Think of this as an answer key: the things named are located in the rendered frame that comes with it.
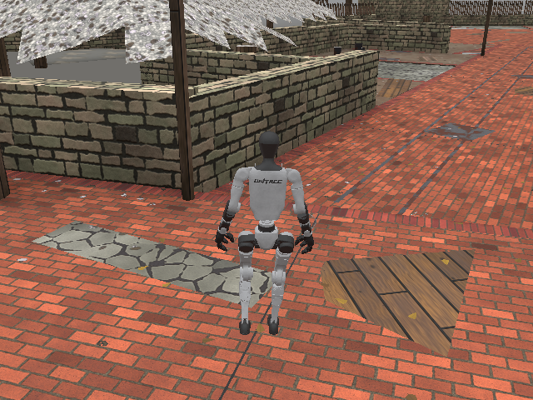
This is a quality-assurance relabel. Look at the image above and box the robot left hand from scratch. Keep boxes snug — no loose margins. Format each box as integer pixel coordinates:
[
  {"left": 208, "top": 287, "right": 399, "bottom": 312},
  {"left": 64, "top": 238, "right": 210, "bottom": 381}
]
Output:
[{"left": 215, "top": 230, "right": 234, "bottom": 251}]

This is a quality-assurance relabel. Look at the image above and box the right robot upper arm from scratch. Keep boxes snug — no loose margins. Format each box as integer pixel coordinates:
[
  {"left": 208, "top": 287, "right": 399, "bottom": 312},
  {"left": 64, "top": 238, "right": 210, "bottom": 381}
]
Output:
[{"left": 286, "top": 168, "right": 306, "bottom": 215}]

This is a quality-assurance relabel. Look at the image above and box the robot right hand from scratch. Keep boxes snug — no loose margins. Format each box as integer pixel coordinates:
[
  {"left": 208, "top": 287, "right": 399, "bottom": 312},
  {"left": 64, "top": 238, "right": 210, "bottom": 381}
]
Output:
[{"left": 295, "top": 235, "right": 314, "bottom": 254}]

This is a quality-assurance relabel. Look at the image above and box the left robot forearm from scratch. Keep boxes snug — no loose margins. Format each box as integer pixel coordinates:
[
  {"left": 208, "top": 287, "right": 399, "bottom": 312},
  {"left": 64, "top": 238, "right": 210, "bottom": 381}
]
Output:
[{"left": 217, "top": 200, "right": 236, "bottom": 234}]

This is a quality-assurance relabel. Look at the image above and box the left robot upper arm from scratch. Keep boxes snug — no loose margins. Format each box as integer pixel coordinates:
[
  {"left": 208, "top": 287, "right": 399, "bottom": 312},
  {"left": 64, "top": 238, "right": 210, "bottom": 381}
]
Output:
[{"left": 227, "top": 167, "right": 251, "bottom": 213}]

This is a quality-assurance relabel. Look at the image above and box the robot right thigh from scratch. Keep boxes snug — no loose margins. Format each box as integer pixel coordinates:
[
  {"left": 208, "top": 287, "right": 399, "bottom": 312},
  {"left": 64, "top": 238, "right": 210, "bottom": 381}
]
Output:
[{"left": 271, "top": 232, "right": 294, "bottom": 286}]

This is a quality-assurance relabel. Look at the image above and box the robot torso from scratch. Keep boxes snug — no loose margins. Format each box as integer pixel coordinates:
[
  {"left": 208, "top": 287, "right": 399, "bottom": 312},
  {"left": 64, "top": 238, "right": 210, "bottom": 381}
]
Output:
[{"left": 248, "top": 164, "right": 287, "bottom": 250}]

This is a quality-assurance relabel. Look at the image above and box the right robot forearm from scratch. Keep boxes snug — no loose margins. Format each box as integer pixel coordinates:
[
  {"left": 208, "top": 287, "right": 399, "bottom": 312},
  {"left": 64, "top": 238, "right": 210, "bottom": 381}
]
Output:
[{"left": 297, "top": 202, "right": 312, "bottom": 237}]

